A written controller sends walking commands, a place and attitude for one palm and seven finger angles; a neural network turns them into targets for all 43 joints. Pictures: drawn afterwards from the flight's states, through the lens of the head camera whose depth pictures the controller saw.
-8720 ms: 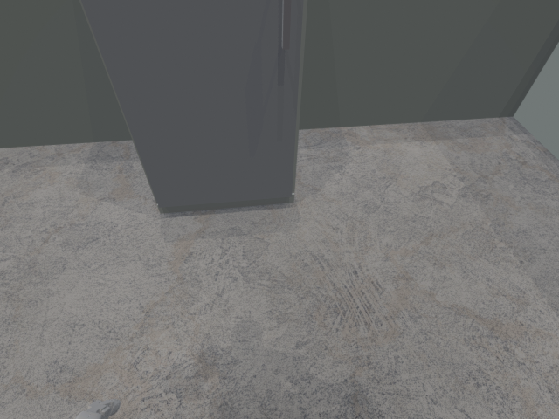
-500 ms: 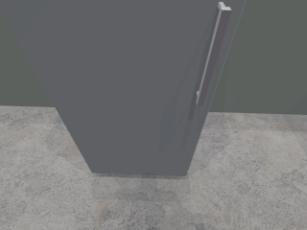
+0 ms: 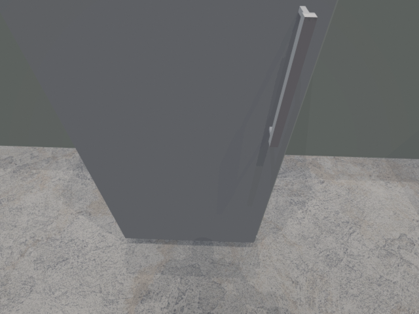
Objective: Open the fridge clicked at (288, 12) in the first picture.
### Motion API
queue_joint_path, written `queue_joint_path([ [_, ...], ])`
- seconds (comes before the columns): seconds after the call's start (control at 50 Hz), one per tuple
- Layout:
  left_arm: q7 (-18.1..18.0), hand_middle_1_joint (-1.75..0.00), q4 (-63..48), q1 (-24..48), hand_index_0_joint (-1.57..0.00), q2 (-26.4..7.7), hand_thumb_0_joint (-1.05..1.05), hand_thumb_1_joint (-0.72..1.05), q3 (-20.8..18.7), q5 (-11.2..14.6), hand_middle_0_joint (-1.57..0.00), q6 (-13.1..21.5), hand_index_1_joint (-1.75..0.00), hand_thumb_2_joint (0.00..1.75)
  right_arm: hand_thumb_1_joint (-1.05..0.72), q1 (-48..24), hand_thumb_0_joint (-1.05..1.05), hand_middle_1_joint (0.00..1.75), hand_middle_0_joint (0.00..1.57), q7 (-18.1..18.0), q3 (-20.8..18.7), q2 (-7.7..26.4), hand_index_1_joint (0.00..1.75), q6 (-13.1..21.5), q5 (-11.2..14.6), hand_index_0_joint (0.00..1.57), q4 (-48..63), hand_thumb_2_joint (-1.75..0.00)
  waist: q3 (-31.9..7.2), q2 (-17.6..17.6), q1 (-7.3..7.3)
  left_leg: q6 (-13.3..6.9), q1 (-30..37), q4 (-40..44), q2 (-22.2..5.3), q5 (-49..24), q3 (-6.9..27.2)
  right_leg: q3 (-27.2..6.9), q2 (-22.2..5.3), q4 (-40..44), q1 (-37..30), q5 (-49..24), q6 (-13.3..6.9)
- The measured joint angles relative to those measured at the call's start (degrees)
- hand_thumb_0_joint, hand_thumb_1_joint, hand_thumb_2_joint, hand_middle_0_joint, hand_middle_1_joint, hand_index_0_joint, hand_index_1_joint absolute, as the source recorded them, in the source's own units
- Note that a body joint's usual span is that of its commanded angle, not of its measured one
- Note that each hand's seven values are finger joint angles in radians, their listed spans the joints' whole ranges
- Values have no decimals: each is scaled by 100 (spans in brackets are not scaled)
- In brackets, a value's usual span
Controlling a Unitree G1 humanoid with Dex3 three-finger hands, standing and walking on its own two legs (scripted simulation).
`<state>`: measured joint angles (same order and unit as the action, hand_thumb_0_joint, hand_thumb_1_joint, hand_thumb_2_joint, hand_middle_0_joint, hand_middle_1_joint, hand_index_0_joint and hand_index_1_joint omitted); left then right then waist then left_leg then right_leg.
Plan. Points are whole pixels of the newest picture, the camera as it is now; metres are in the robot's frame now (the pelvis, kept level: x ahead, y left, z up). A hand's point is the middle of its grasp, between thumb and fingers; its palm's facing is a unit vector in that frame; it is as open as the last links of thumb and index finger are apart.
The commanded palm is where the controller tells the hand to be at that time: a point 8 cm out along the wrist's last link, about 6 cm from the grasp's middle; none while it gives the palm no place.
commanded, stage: look again from close up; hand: right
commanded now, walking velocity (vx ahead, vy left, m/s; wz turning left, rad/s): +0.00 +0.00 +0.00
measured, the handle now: (285, 87) +0.53 -0.13 +0.18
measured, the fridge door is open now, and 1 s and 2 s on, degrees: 0 0 0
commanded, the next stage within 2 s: raise the hand to about handle height in 0.24 s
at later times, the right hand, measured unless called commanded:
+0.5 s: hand (356, 298) +0.18 -0.25 -0.04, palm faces +0.29 +0.95 -0.13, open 7.5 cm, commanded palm +0.11 -0.30 -0.05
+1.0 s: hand (376, 295) +0.17 -0.26 +0.02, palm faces -0.01 +1.00 -0.06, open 10.0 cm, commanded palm +0.14 -0.31 +0.04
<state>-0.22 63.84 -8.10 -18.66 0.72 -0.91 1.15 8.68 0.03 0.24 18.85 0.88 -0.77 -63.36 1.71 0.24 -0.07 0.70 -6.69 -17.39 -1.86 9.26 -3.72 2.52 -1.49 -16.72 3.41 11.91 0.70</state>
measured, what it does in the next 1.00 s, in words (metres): lowers itself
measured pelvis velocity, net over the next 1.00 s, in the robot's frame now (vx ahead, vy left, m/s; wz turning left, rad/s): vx -0.04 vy -0.01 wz -0.02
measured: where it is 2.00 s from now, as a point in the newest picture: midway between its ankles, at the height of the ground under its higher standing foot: outside the picture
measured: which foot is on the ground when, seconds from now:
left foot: down 0.00-1.00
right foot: down 0.00-1.00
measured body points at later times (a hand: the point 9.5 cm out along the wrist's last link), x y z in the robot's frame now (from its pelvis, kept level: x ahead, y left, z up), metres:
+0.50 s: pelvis -0.02 +0.00 -0.01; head +0.00 +0.00 +0.44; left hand +0.10 +0.27 -0.12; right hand +0.16 -0.30 -0.02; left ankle +0.00 +0.12 -0.75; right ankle -0.03 -0.12 -0.75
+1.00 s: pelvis -0.04 -0.01 -0.06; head -0.01 -0.02 +0.39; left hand +0.16 +0.21 -0.11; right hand +0.17 -0.31 +0.03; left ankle +0.00 +0.12 -0.75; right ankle -0.03 -0.12 -0.75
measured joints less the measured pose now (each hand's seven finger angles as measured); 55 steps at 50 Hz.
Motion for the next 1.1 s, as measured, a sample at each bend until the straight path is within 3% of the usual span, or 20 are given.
queue_joint_path([
  [0.36,7,-30,-39,-34,-20,-24,1,91,-16,12,-20,-5,-29,90,-91,30,1,30,21,-42,-7,-11,30,24,6,20,-13,-90,-8,-20,4,-6,-67,-31,21,-20,4,4,-26,-105,99,14,10],
  [0.38,-52,-30,-312,-141,-20,3,1,91,-61,73,-20,29,-29,90,-91,239,1,30,21,22,-349,-86,30,-159,180,20,695,-90,53,-18,10,-9,-128,-159,15,26,12,10,-27,-239,158,76,6],
  [0.4,-174,-30,-652,-320,-20,58,1,91,-96,135,-20,198,-29,90,-91,460,1,30,21,88,-684,-158,30,-109,323,20,1606,-90,155,16,73,-20,-176,-330,-11,100,28,20,-6,-320,157,117,-1],
  [0.44,-312,-29,-1239,-625,-20,186,1,91,-163,180,-20,601,-29,90,-90,760,2,31,21,180,-1071,-276,30,359,707,20,3097,-89,178,44,120,-35,-340,-650,-64,261,7,-10,31,-538,296,197,-8],
  [0.5,-281,-29,-1838,-705,-20,389,1,91,-236,181,-20,1020,-29,90,-87,729,2,33,21,622,-1518,-360,32,1371,1251,20,4082,-88,-60,50,38,-43,-950,-1274,-112,505,-36,-74,39,-1218,953,439,2],
  [0.58,-95,-30,-2461,-471,-20,547,1,91,-176,204,-20,1395,-29,90,-81,594,1,37,21,1856,-1940,-229,36,2899,1871,20,4143,-85,-446,128,-20,-66,-2276,-2540,-115,950,87,-5,-13,-2488,2227,911,30],
  [0.62,-33,-30,-2766,-360,-20,518,1,90,-132,230,-20,1529,-29,90,-77,579,1,39,21,2625,-2068,-130,39,3296,2127,21,4044,-84,-517,139,-7,-85,-2849,-3152,-102,1175,122,-13,-40,-3140,2799,1164,26],
  [0.66,-56,-30,-3044,-311,-20,449,1,90,-89,264,-20,1572,-30,90,-73,631,1,42,22,3248,-2170,-58,41,3226,2378,21,4045,-82,-556,155,42,-79,-3245,-3607,-101,1355,141,-23,-59,-3641,3206,1415,36],
  [0.72,-189,-30,-3278,-320,-21,340,1,90,-72,270,-20,1591,-30,90,-66,746,1,46,22,3572,-2311,-80,46,2738,2630,22,4317,-79,-545,138,160,-75,-3466,-3954,-82,1524,85,-100,-93,-4097,3496,1627,17],
  [0.76,-267,-30,-3298,-349,-21,299,1,90,-81,257,-20,1608,-30,90,-61,829,1,49,23,3442,-2332,-140,49,2472,2647,22,4703,-77,-515,106,234,-72,-3441,-4009,-66,1569,4,-188,-115,-4253,3546,1709,17],
  [0.84,-358,-30,-3215,-424,-20,331,1,90,-49,247,-20,1627,-30,90,-52,955,2,55,23,3058,-2168,-176,54,2084,2419,22,5615,-74,-504,62,295,-56,-3244,-3866,-51,1540,-144,-336,-127,-4275,3485,1727,-10],
  [0.94,-395,-30,-3178,-482,-21,500,1,90,93,286,-20,1579,-30,90,-40,956,1,62,24,2810,-2025,37,62,1546,2229,23,6189,-69,-533,-13,176,-30,-2904,-3451,-34,1361,-202,-379,-124,-3971,3220,1590,-41],
  [1.02,-406,-30,-3230,-587,-21,588,1,90,207,311,-20,1558,-30,90,-31,948,1,68,25,2661,-2147,213,68,1204,2313,24,6255,-65,-572,-89,82,-3,-2639,-3105,-25,1201,-162,-324,-119,-3646,2951,1455,-64],
  [1.1,-429,-30,-3225,-719,-21,549,1,90,280,334,-20,1592,-30,90,-22,846,1,74,25,2579,-2273,282,74,1025,2403,25,6179,-61,-583,-156,81,32,-2410,-2829,-37,1082,-125,-276,-94,-3374,2715,1345,-94],
])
